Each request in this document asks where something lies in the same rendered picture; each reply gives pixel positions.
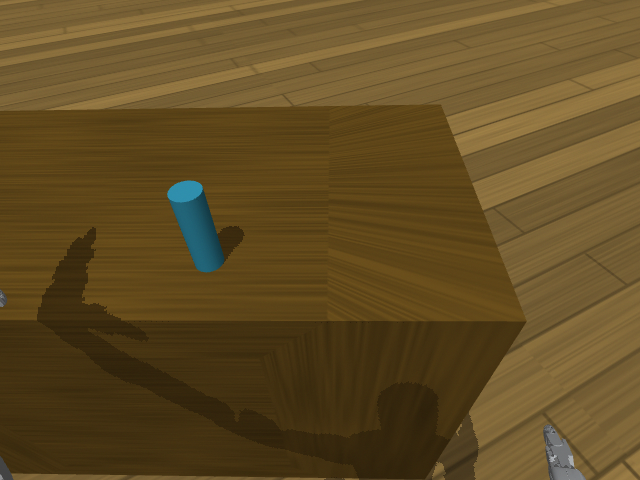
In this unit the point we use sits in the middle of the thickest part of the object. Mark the can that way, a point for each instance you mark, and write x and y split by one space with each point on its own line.
192 212

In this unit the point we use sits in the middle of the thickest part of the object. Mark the right robot hand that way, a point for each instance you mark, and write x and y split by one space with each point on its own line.
559 457

